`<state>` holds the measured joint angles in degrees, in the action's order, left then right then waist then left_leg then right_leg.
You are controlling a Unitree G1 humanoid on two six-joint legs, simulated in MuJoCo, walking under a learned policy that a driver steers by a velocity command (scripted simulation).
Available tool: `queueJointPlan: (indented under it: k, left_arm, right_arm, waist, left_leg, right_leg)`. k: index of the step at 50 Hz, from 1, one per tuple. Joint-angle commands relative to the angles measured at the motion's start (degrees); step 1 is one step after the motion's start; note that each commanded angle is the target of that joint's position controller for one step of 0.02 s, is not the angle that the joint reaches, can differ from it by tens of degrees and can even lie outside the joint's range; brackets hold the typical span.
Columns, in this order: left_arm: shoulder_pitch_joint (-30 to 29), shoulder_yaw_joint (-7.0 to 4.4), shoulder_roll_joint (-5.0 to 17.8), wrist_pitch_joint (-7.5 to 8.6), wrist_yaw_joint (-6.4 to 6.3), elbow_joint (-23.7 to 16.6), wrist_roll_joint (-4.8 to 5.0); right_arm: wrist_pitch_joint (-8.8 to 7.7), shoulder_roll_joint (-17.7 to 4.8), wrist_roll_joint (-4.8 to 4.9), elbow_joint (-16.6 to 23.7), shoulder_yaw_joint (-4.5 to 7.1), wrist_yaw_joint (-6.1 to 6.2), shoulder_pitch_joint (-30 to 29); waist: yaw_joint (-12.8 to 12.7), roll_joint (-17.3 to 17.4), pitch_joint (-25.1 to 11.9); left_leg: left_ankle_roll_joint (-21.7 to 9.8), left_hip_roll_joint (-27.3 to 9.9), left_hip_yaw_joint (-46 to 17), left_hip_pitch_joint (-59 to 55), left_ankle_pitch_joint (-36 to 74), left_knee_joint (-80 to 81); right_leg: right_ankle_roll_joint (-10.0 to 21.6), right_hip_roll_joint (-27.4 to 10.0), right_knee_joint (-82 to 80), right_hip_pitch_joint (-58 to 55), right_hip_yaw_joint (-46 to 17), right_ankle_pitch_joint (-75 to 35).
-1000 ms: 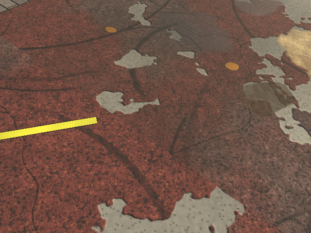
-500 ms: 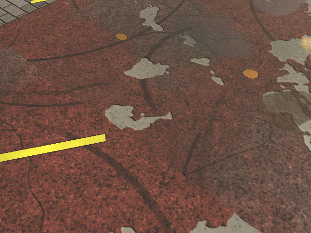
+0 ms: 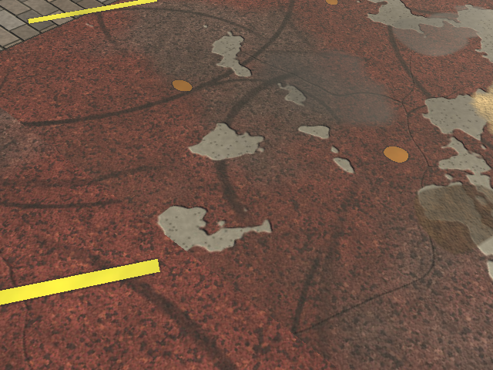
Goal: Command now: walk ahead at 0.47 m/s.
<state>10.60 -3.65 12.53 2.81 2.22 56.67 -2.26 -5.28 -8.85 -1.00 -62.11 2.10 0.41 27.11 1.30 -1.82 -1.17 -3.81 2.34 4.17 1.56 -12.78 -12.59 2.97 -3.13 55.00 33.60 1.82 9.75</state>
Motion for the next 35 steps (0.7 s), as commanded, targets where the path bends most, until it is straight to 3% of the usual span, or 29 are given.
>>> queueJointPlan:
  k: [1, 5, 8, 10, 11, 12, 13, 14, 15, 16, 17, 19, 22, 25, 30, 35]
  left_arm:
    - [-6.8, 0.22, 0.8, -0.09, 0.02, -4.5, 0.13]
    - [-14.5, 1.26, -0.1, -0.13, -0.03, -7.5, 0.88]
    - [-15.4, 1.21, 1.1, 0.04, -0.41, -8.6, 0.96]
    - [-9.7, 0.46, 2.7, 0.53, -1.09, -7.3, 1.0]
    - [-2.5, -0.28, 4.0, 0.99, -1.53, -5.1, 1.08]
    - [7.0, -1.15, 5.4, 1.57, -2.06, -1.9, 0.69]
    - [16.1, -2.39, 9.7, 1.97, -2.59, -0.3, -0.83]
    - [17.3, -3.36, 14.1, 1.65, -2.22, -0.2, -1.29]
    - [12.5, -3.07, 11.9, 0.95, -1.81, -0.9, 0.82]
    - [6.3, -2.0, 8.3, 1.17, -1.73, -1.8, 1.36]
    - [3.6, -1.13, 5.0, 1.77, -1.53, -2.0, 1.19]
    - [3.7, 0.08, 1.4, 2.57, -2.01, -0.5, 1.35]
    - [8.3, 0.23, 2.6, 3.7, -2.46, 1.5, 1.63]
    - [11.6, 0.29, 3.7, 3.71, -2.56, 2.2, 1.71]
    - [16.8, 0.93, 3.4, 3.58, -2.63, 3.1, 1.67]
    - [21.2, 1.02, 4.0, 3.17, -3.35, 4.9, 0.96]
  right_arm:
    - [-1.09, -5.7, -0.02, 1.2, 0.59, 0.14, 3.6]
    - [-1.2, -6.4, -0.2, 0.7, 0.46, 0.42, 5.2]
    - [-1.07, -7.5, -0.36, 0.0, 0.7, 0.73, 5.5]
    - [-0.98, -8.8, -0.41, 0.0, 1.06, 0.99, 3.7]
    - [-0.72, -9.5, -0.45, -0.1, 1.31, 1.06, 3.1]
    - [-0.43, -9.7, -0.16, 0.2, 1.36, 1.01, 2.1]
    - [-0.26, -7.6, 0.19, 1.7, 0.79, 0.71, 2.8]
    - [-0.07, -1.3, 2.29, 2.4, -0.04, -0.16, 10.0]
    - [0.11, -7.0, 1.02, 2.6, 1.43, -0.07, 4.6]
    - [-0.12, -7.2, 0.65, 4.6, 1.66, -0.21, -1.3]
    - [-0.44, -6.4, 0.36, 5.0, 1.56, -0.27, -3.9]
    - [0.86, -4.7, -1.09, 4.7, 1.55, -0.81, -3.2]
    - [2.52, -3.6, -1.38, 5.6, 1.61, -1.6, -4.9]
    - [3.24, -4.5, -1.37, 8.5, 1.58, -2.01, -13.2]
    - [2.94, -4.0, -0.32, 12.4, 0.66, -2.29, -24.8]
    - [2.36, -4.6, -0.16, 15.0, 0.33, -2.07, -31.4]
  waist:
    - [0.0, 6.1, 7.2]
    - [1.6, 7.9, 8.3]
    - [1.1, 8.6, 8.5]
    - [-2.2, 8.9, 5.4]
    - [-5.1, 8.4, 1.7]
    - [-9.1, 6.9, -3.2]
    - [-11.5, 1.8, -10.2]
    - [-7.2, -11.7, -16.6]
    - [-6.7, -2.9, -12.8]
    - [-4.7, -1.3, -3.6]
    - [-3.4, 1.5, 0.6]
    - [-0.1, 0.1, 2.6]
    - [1.0, -0.8, 3.5]
    - [-0.2, -0.9, 5.9]
    - [-3.0, -1.1, 7.2]
    - [-4.8, -1.6, 7.8]
  left_leg:
    - [-6.1, -13.5, -9.5, -2.4, 18.4, 5.5]
    - [-6.0, -12.5, -6.1, -2.0, 26.3, 4.9]
    - [-6.0, -14.4, -5.4, -5.2, 33.6, 2.7]
    - [-4.8, -15.0, -4.0, -7.3, 49.1, -4.9]
    - [-4.2, -14.4, -3.2, -7.7, 53.8, -13.1]
    - [-3.2, -12.7, -1.7, -3.0, 49.3, -24.5]
    - [-2.7, -10.0, -0.3, 8.7, 28.3, -41.2]
    - [-0.6, 1.4, -0.7, 28.4, -16.8, -62.5]
    - [-1.8, -1.0, -8.2, 33.0, -13.9, -66.1]
    - [-2.1, -3.9, -7.4, 35.0, -8.0, -64.2]
    - [-2.1, -5.8, -7.1, 33.0, -4.3, -61.1]
    - [-1.2, -7.7, -6.8, 27.6, -2.6, -56.1]
    - [0.2, -8.1, -5.0, 28.3, -1.3, -52.1]
    - [1.7, -9.2, -3.2, 34.5, 4.7, -46.2]
    - [2.4, -7.5, -0.2, 35.1, 12.7, -30.8]
    - [0.2, -5.1, 1.2, 35.7, 11.0, -22.7]
  right_leg:
    - [-1.7, -0.5, -2.4, 11.0, 2.2, -3.5]
    - [-1.0, 1.2, -15.4, 4.7, 4.8, -6.9]
    - [1.8, 2.4, -20.9, 0.1, 5.6, -5.0]
    - [4.2, 4.9, -22.7, -8.0, 6.0, -1.8]
    - [5.4, 6.6, -24.6, -15.4, 6.2, -1.2]
    - [6.7, 6.1, -27.6, -27.8, 5.5, -3.7]
    - [9.0, -6.1, -27.7, -42.1, -7.8, 4.2]
    - [17.4, -22.0, -35.5, -54.5, -38.3, 8.9]
    - [15.8, -19.0, -40.1, -49.1, -40.2, 13.6]
    - [13.7, -17.3, -41.0, -40.2, -30.1, 11.7]
    - [12.2, -14.7, -42.9, -32.8, -23.9, 3.8]
    - [9.3, -10.1, -44.7, -25.2, -15.0, -4.3]
    - [9.2, -8.4, -46.1, -24.1, -10.1, -11.7]
    - [8.7, -7.3, -48.0, -25.5, -7.5, -13.7]
    - [6.7, -5.8, -47.8, -29.6, -4.0, -22.8]
    - [7.6, -8.3, -44.8, -39.6, -3.6, -30.2]
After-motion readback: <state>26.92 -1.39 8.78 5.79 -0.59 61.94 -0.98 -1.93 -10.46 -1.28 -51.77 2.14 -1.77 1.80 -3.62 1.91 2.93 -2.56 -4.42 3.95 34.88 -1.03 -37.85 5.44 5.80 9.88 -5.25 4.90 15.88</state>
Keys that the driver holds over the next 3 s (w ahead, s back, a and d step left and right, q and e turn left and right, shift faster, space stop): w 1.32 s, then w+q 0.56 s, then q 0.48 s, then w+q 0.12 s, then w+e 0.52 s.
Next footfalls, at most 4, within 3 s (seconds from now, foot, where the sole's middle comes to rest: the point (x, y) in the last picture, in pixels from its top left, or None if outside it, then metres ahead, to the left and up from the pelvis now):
0.24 right None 0.31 -0.10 -0.79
0.82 left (224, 336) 0.62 0.05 -0.79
1.36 right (284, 248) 0.92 -0.14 -0.79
1.92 left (223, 189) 1.17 0.06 -0.79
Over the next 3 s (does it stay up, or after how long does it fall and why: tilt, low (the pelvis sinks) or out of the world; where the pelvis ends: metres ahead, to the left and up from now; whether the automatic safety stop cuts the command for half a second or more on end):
stays up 1.37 0.10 -0.01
